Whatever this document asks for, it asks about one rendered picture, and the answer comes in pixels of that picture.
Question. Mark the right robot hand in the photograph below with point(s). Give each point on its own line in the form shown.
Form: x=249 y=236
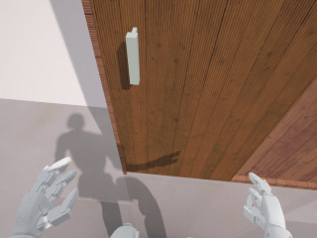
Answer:
x=268 y=212

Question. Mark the right robot forearm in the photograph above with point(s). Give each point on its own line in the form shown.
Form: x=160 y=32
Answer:
x=277 y=232

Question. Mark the left robot hand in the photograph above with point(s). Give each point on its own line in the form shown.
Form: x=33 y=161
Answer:
x=30 y=219

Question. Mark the handle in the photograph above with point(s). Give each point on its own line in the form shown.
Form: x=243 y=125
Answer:
x=132 y=45

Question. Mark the robot left thigh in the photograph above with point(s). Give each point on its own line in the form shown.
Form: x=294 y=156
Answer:
x=125 y=232

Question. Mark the wardrobe door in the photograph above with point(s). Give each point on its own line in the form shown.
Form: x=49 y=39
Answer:
x=289 y=152
x=216 y=77

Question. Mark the robot left shin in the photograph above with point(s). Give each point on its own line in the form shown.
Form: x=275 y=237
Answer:
x=128 y=224

